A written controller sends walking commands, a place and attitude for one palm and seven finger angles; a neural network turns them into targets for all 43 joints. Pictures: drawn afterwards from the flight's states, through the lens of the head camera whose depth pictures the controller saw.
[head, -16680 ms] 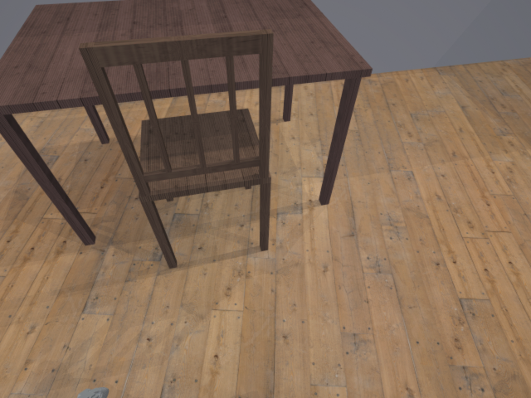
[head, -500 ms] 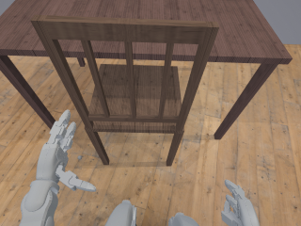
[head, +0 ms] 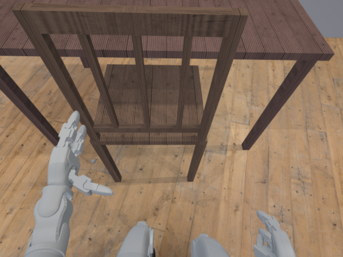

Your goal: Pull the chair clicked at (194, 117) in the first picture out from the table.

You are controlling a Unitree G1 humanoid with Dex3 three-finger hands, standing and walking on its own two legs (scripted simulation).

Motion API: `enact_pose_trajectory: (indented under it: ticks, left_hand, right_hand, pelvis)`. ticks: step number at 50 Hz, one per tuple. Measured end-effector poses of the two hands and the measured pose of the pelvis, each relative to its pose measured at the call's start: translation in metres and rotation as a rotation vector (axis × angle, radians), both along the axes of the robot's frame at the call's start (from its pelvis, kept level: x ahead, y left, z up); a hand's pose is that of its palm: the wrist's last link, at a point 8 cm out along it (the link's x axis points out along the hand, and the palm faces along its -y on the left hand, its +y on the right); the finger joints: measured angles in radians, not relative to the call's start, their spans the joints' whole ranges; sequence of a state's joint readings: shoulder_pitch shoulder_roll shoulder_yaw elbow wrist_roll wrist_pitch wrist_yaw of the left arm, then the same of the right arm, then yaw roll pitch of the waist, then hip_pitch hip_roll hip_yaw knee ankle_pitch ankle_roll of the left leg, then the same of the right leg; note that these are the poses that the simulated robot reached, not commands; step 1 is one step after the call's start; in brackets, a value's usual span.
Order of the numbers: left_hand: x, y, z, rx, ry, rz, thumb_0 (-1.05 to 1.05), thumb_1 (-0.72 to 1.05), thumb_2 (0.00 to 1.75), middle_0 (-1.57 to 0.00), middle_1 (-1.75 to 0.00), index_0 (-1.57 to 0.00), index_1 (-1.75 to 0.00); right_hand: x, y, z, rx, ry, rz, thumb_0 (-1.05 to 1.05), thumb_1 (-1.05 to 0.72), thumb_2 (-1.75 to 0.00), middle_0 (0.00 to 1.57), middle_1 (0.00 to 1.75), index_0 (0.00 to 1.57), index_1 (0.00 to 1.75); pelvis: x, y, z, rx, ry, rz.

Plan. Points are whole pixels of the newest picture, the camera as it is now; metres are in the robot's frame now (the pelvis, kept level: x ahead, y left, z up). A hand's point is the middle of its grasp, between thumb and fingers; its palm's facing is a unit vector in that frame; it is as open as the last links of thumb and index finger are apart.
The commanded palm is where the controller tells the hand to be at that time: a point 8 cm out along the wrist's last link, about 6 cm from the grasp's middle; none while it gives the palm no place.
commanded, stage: aim the fingers beside a spindle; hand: left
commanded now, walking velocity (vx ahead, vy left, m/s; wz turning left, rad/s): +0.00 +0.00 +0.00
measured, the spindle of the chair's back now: (143, 91) +0.52 +0.10 +0.05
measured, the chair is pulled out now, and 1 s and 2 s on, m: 0.00 0.00 0.00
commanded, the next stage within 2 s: push the fingers through the gap in 1.68 s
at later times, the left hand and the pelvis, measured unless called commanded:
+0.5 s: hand (101, 149) +0.36 +0.19 +0.01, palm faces +0.06 -1.00 -0.04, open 17.0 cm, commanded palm +0.33 +0.23 +0.01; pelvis +0.00 +0.00 -0.02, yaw -1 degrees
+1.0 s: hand (105, 152) +0.35 +0.18 +0.00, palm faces +0.05 -1.00 -0.03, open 17.0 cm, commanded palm +0.34 +0.23 +0.00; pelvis +0.00 +0.01 -0.02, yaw -1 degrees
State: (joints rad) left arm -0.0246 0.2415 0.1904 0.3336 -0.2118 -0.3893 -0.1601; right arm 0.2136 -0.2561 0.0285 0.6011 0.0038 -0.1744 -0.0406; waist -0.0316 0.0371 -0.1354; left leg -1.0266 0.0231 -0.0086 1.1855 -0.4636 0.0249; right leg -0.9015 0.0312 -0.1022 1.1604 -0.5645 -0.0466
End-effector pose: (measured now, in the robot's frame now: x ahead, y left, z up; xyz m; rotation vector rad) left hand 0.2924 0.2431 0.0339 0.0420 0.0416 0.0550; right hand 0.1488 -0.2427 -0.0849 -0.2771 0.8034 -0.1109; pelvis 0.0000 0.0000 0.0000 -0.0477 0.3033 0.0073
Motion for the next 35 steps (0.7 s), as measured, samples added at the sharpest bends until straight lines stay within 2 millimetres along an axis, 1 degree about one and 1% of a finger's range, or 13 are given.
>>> enact_pose_trajectory:
  ticks: [9,15,19,25,35]
  left_hand:
    - [0.01,-0.004,-0.004,0.004,-0.018,0.003,-0.01,-0.5,0.3,-0.06,-0.08,-0.06,-0.08]
    - [0.021,-0.008,-0.013,-0.001,-0.01,-0.008,-0.01,-0.5,0.3,-0.06,-0.08,-0.06,-0.08]
    - [0.028,-0.007,-0.018,-0.001,-0.007,0.0,-0.01,-0.5,0.3,-0.07,-0.08,-0.06,-0.08]
    - [0.039,-0.005,-0.019,0.003,-0.028,0.009,-0.01,-0.5,0.3,-0.07,-0.08,-0.06,-0.08]
    - [0.055,-0.018,-0.031,-0.011,-0.007,-0.017,-0.01,-0.5,0.3,-0.07,-0.08,-0.06,-0.08]
  right_hand:
    - [-0.005,0.0,-0.008,0.0,0.038,0.0,0.01,-0.91,-0.9,0.2,0.3,0.2,0.3]
    - [-0.009,-0.001,-0.015,-0.004,0.066,-0.008,0.01,-0.91,-0.9,0.2,0.3,0.2,0.3]
    - [-0.013,-0.002,-0.018,-0.008,0.082,-0.017,0.01,-0.91,-0.9,0.2,0.3,0.2,0.3]
    - [-0.02,-0.003,-0.025,-0.012,0.114,-0.021,0.01,-0.91,-0.9,0.2,0.3,0.2,0.3]
    - [-0.031,-0.002,-0.034,-0.004,0.159,-0.042,0.01,-0.91,-0.9,0.2,0.3,0.2,0.3]
  pelvis:
    - [0.0,0.001,-0.004,-0.002,0.014,-0.001]
    - [-0.001,0.001,-0.009,-0.002,0.028,-0.005]
    - [-0.002,0.002,-0.012,-0.004,0.035,-0.008]
    - [-0.003,0.003,-0.015,-0.007,0.048,-0.008]
    - [-0.003,0.006,-0.02,-0.006,0.071,-0.018]
